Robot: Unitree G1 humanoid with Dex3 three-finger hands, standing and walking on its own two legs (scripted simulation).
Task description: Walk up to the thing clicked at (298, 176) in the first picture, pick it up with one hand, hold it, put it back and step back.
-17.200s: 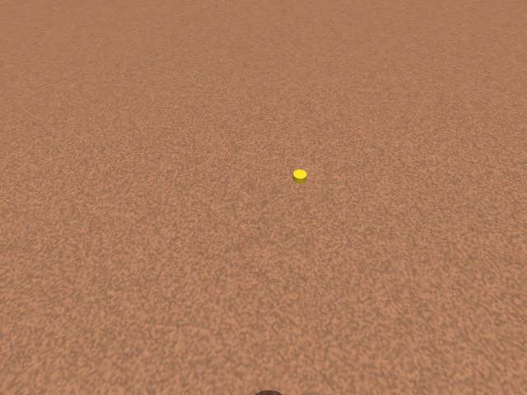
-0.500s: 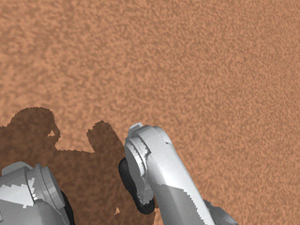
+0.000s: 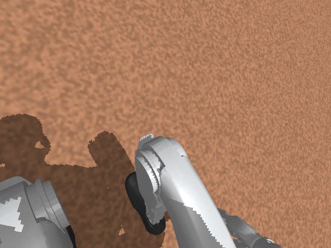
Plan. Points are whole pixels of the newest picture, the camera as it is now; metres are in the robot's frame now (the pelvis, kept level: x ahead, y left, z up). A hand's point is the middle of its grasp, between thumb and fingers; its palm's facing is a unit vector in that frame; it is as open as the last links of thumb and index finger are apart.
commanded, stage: rest palm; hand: left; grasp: from above
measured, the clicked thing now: out of the picture +0.47 +0.33 -0.29
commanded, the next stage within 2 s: close in 0.58 s
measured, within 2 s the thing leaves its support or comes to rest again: neither
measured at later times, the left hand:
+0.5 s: hand out of the picture +0.45 +0.31 -0.26, palm faces -0.44 -0.16 -0.88, open 14.4 cm
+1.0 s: hand out of the picture +0.45 +0.32 -0.26, palm faces -0.42 -0.15 -0.89, open 13.9 cm
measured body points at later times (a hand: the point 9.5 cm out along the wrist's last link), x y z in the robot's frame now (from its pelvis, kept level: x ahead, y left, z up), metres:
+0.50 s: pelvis +0.00 +0.00 +0.00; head +0.28 +0.13 +0.32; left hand +0.47 +0.32 -0.21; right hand +0.05 -0.24 -0.05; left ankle +0.06 +0.13 -0.27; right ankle +0.11 -0.11 -0.27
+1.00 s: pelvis -0.01 +0.00 +0.01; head +0.28 +0.14 +0.32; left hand +0.47 +0.32 -0.20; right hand +0.05 -0.24 -0.04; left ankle +0.06 +0.13 -0.27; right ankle +0.11 -0.11 -0.27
